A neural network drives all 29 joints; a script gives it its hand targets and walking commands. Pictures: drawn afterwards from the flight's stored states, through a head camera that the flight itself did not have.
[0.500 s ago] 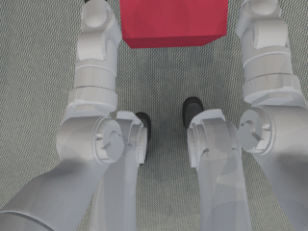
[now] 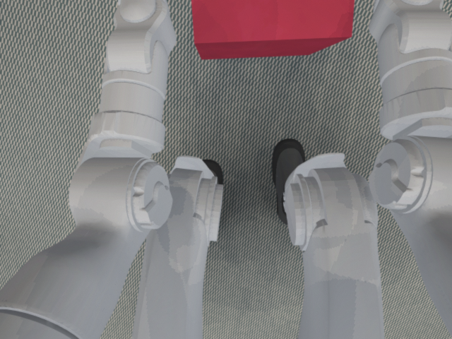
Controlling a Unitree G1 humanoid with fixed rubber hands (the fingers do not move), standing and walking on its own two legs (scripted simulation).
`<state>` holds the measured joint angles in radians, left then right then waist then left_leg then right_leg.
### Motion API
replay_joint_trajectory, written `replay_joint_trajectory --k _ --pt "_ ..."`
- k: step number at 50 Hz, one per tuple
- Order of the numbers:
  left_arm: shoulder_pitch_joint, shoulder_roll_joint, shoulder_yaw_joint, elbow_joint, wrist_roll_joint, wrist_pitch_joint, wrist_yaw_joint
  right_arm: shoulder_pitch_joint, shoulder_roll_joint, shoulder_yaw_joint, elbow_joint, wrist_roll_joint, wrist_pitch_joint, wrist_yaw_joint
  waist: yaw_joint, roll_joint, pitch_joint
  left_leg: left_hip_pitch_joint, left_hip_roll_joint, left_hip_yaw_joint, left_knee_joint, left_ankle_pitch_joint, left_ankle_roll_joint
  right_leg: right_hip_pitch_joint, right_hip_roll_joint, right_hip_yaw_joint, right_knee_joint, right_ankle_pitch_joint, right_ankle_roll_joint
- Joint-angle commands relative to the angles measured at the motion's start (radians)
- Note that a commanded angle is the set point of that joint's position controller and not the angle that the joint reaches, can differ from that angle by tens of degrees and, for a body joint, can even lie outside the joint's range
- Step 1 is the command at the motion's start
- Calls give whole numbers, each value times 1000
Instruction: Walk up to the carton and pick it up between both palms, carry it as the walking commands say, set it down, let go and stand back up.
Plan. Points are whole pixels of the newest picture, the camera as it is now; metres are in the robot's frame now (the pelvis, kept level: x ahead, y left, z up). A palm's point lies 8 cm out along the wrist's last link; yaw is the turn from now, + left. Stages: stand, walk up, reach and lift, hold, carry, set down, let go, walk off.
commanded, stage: set down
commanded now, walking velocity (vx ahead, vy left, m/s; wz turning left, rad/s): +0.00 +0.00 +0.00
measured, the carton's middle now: out of the picture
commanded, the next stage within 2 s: none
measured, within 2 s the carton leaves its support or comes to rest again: rests again in 0.60 s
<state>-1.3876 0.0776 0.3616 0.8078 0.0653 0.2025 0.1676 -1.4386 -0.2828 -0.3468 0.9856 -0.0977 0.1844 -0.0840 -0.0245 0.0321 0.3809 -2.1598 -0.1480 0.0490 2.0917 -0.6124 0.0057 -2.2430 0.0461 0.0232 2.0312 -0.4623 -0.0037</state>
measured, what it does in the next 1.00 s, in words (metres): stands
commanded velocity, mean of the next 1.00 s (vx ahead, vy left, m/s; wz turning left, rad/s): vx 0.00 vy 0.00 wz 0.00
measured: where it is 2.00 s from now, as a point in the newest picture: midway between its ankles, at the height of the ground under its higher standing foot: (245, 204)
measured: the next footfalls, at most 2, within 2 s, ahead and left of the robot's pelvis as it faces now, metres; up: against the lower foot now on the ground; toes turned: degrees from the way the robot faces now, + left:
none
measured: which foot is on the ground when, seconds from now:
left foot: down 0.00-1.00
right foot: down 0.00-1.00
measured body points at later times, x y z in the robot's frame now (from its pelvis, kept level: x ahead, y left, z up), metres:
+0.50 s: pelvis +0.00 +0.00 -0.01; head +0.38 -0.02 +0.22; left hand +0.55 +0.10 -0.20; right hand +0.54 -0.21 -0.21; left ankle +0.10 +0.10 -0.37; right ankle +0.14 -0.11 -0.37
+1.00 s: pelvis +0.00 +0.00 -0.01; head +0.38 -0.02 +0.21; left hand +0.54 +0.11 -0.21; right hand +0.54 -0.20 -0.22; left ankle +0.10 +0.10 -0.37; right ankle +0.14 -0.11 -0.37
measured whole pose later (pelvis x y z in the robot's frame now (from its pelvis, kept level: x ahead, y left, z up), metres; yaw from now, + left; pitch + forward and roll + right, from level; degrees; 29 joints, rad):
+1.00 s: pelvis +0.00 +0.00 -0.01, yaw +0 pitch +37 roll +1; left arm -1.41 0.14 0.35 0.88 0.07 0.19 0.08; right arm -1.48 -0.32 -0.35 1.07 -0.10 0.13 0.00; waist -0.03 0.03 0.44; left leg -2.16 -0.16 0.05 2.12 -0.61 0.01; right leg -2.23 0.03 0.02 2.06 -0.47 0.00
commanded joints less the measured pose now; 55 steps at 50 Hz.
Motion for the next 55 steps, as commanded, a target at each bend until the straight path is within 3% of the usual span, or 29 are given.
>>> replay_joint_trajectory --k 1,7,10,14,20,21,22,23,24,27,29,30,32,34,37,38,40,41,55 --pt "-682 -646 -471 24 -136 -45 -270 -570 719 312 -56 112 -48 241 -134 27 -1081 252 11 -74 -90 247 -10 661 19 -16 11 319 -29" --pt "-695 -633 -460 -3 -123 -47 -282 -563 705 289 -40 104 -46 251 -132 35 -1016 213 12 -78 -93 228 -8 632 15 -12 16 298 -29" --pt "-688 -630 -463 16 -123 -40 -288 -538 693 266 -5 91 -42 258 -154 35 -989 199 14 -92 -91 202 -6 599 12 -14 25 276 -37" --pt "-672 -624 -451 28 -116 -39 -294 -538 680 252 -10 92 -46 262 -145 58 -941 188 14 -86 -90 196 -9 571 12 -5 16 257 -39" --pt "-664 -600 -443 37 -106 -38 -301 -511 671 226 26 81 -41 268 -142 46 -890 168 16 -95 -94 174 -7 546 10 -7 27 242 -40" --pt "-667 -598 -451 38 -114 -38 -303 -512 649 222 19 79 -42 269 -162 66 -885 177 18 -95 -96 175 -9 537 9 -11 24 237 -39" --pt "-654 -587 -437 45 -97 -37 -302 -492 670 215 46 77 -39 272 -143 61 -853 156 15 -91 -100 157 -8 530 10 -6 18 223 -43" --pt "-650 -589 -439 42 -103 -39 -304 -494 663 216 33 76 -42 272 -156 54 -864 159 18 -91 -98 170 -10 538 11 -7 18 237 -42" --pt "-650 -582 -435 54 -94 -37 -305 -505 660 217 33 80 -41 273 -138 54 -858 160 18 -90 -97 156 -7 531 11 -7 21 221 -40" --pt "-647 -584 -443 61 -102 -36 -310 -483 642 190 42 70 -42 273 -158 89 -841 159 18 -90 -96 148 -13 514 9 -6 26 218 -45" --pt "-660 -575 -432 43 -100 -38 -313 -480 629 184 49 62 -42 272 -167 68 -818 124 16 -91 -95 137 -9 515 11 -9 21 210 -46" --pt "-657 -575 -430 48 -102 -38 -313 -497 635 196 38 66 -44 273 -146 76 -831 138 15 -88 -88 155 -10 532 7 5 20 223 -48" --pt "-671 -557 -430 24 -103 -45 -312 -477 633 187 54 65 -42 270 -149 58 -817 121 17 -88 -89 147 -11 531 10 2 23 222 -45" --pt "-664 -551 -435 50 -105 -44 -311 -492 624 186 45 71 -47 270 -149 79 -823 143 16 -89 -91 149 -12 524 9 2 24 220 -44" --pt "-677 -553 -434 41 -117 -50 -314 -465 606 170 76 59 -51 265 -178 66 -801 121 15 -92 -88 143 -16 528 10 -1 24 221 -49" --pt "-672 -563 -439 43 -114 -49 -315 -487 607 173 51 69 -58 266 -168 91 -804 123 18 -92 -90 148 -13 522 7 1 29 230 -48" --pt "-667 -550 -435 49 -110 -51 -315 -482 598 161 67 66 -58 265 -164 88 -797 133 16 -97 -90 154 -15 507 8 -1 31 229 -47" --pt "-672 -552 -447 50 -119 -54 -314 -476 594 159 65 69 -63 264 -173 104 -804 150 20 -99 -88 161 -17 496 8 -2 37 235 -51" --pt "-655 -497 -401 80 -92 -60 -315 -447 555 116 112 40 -68 255 -172 82 -740 101 25 -95 -87 123 -18 492 6 5 34 211 -46"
